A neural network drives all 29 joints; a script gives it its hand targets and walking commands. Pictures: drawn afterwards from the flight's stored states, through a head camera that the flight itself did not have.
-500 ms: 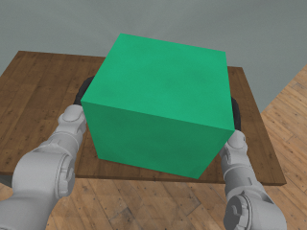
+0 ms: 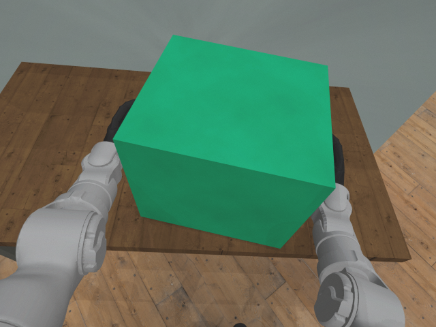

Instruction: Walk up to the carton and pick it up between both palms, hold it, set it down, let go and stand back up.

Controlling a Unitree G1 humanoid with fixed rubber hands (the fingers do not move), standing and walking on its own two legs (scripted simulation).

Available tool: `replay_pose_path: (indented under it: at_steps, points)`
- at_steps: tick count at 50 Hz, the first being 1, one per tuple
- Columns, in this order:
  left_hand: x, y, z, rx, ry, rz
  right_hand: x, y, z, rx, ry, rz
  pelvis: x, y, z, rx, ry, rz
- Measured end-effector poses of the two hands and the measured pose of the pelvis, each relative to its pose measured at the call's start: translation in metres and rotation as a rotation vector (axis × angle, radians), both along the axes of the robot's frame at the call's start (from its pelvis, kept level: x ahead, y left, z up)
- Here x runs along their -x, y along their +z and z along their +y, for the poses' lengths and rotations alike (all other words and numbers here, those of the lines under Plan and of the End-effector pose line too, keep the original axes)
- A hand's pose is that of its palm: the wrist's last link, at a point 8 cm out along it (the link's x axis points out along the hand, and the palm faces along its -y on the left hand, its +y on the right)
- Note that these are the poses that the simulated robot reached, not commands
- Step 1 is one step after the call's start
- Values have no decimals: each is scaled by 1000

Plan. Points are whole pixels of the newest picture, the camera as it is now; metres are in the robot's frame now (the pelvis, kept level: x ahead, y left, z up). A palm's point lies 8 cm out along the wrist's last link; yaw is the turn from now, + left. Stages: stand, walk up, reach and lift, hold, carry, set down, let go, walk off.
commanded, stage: set down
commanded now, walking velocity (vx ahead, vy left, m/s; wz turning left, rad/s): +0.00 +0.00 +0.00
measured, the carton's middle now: (228, 145) +0.47 -0.04 +0.01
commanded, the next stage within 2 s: none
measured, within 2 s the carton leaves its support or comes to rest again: neither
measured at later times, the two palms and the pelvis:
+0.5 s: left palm (117, 143) +0.45 +0.17 +0.04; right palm (325, 185) +0.37 -0.23 +0.01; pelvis +0.00 +0.00 +0.00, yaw +0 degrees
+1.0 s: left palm (115, 154) +0.46 +0.19 +0.00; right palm (317, 192) +0.38 -0.23 -0.02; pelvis +0.00 -0.01 -0.01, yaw +0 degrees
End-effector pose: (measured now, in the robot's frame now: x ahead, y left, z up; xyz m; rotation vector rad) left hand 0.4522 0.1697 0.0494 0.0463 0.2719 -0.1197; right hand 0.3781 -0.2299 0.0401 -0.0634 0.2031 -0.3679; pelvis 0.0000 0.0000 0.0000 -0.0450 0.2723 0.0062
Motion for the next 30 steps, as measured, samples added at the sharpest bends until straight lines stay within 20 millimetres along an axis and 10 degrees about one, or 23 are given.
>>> replay_pose_path:
  at_steps: [30]
  points:
    - [1, -17, 9, -34, 60, 66, 6, -37, 2, -129, -39, 101, 1, -1, -4, -6, 0, 13]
